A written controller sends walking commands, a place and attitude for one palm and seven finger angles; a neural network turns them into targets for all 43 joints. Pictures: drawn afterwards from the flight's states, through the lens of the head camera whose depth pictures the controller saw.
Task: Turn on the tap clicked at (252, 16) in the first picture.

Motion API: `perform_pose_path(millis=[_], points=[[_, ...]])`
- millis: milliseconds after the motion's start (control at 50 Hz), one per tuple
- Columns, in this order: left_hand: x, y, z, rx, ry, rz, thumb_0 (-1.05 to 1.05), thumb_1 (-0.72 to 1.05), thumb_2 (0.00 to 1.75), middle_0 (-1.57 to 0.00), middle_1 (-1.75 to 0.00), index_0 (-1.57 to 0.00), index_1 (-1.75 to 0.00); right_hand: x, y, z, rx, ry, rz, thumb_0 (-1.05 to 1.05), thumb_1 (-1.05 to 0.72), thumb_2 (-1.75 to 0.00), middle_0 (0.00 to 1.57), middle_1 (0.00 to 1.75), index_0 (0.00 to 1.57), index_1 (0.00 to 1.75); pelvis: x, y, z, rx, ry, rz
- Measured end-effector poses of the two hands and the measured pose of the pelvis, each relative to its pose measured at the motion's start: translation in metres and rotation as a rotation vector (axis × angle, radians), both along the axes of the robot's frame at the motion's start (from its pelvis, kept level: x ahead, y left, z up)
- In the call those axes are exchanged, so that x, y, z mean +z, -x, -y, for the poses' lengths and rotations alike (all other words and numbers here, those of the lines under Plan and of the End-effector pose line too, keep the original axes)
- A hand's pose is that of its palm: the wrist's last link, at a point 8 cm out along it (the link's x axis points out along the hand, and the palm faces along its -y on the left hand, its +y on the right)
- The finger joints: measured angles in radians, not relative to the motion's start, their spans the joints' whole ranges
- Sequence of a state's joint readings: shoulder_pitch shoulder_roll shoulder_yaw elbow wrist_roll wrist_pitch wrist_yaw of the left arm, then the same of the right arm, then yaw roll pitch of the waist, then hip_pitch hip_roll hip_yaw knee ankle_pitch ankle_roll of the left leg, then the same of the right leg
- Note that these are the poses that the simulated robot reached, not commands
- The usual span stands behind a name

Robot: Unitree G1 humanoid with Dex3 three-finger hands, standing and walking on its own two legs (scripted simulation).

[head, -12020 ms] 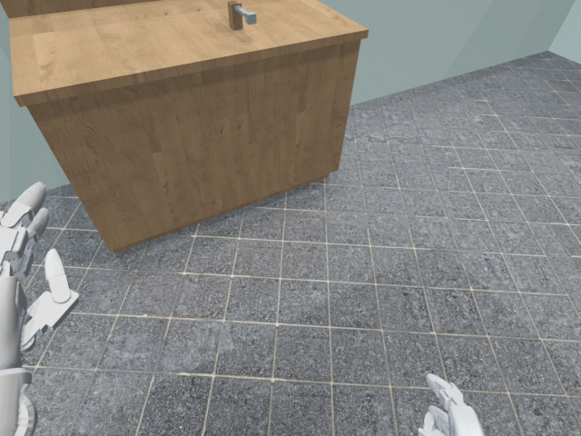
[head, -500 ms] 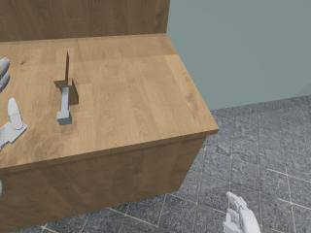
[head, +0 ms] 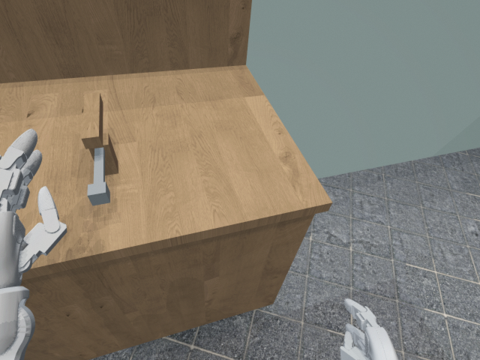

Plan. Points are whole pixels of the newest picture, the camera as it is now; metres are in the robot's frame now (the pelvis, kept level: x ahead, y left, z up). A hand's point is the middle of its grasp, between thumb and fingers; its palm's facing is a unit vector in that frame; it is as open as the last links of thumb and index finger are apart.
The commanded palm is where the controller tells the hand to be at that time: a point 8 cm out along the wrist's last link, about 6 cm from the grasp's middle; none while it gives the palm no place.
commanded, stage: come to a stop and stand still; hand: left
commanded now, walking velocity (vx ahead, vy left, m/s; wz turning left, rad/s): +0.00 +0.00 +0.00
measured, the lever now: (99, 193) +0.34 +0.28 +0.08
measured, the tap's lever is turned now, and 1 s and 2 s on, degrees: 0 0 0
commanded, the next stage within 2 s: look again from close up in 0.08 s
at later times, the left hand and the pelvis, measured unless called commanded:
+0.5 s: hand (69, 226) +0.23 +0.25 +0.16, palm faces +0.39 -0.85 -0.34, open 7.4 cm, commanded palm +0.17 +0.28 +0.17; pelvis +0.01 +0.00 +0.00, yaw +0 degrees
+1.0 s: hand (99, 227) +0.23 +0.21 +0.16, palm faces +0.35 -0.86 -0.37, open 7.4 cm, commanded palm +0.17 +0.25 +0.17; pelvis +0.01 -0.03 +0.00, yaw +0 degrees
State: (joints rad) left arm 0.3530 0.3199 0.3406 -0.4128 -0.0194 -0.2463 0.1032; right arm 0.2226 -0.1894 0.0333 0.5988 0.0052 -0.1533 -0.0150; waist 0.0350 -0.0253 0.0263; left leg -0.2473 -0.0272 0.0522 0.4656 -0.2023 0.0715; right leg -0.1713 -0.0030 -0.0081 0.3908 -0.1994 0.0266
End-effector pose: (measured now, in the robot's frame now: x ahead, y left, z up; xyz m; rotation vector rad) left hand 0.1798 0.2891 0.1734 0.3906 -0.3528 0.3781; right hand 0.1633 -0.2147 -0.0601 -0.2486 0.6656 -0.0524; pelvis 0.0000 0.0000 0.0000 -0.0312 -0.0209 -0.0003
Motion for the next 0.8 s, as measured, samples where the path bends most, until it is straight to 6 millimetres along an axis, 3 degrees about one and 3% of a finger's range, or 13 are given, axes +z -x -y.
perform_pose_path(millis=[140, 360, 800], points=[[-0.004, -0.009, 0.003, -0.031, -0.020, -0.060, 0.02, 0.89, 0.90, -0.21, -0.30, -0.21, -0.30, 0.004, -0.010, 0.002, -0.018, -0.002, 0.014, 0.01, -0.90, -0.90, 0.21, 0.30, 0.20, 0.30, 0.001, -0.004, 0.002, -0.002, -0.001, -0.005], [-0.001, -0.007, 0.002, -0.007, -0.020, -0.072, 0.02, 0.89, 0.90, -0.21, -0.30, -0.21, -0.30, 0.001, -0.016, 0.008, -0.020, 0.011, -0.016, 0.01, -0.90, -0.90, 0.21, 0.30, 0.20, 0.30, 0.001, -0.009, 0.003, 0.002, -0.001, -0.006], [-0.001, -0.012, 0.010, 0.004, -0.012, -0.090, 0.02, 0.89, 0.90, -0.21, -0.30, -0.21, -0.30, -0.004, -0.013, 0.010, -0.031, -0.026, -0.045, 0.01, -0.90, -0.90, 0.21, 0.30, 0.20, 0.30, 0.002, -0.009, 0.012, 0.001, -0.010, -0.006]])
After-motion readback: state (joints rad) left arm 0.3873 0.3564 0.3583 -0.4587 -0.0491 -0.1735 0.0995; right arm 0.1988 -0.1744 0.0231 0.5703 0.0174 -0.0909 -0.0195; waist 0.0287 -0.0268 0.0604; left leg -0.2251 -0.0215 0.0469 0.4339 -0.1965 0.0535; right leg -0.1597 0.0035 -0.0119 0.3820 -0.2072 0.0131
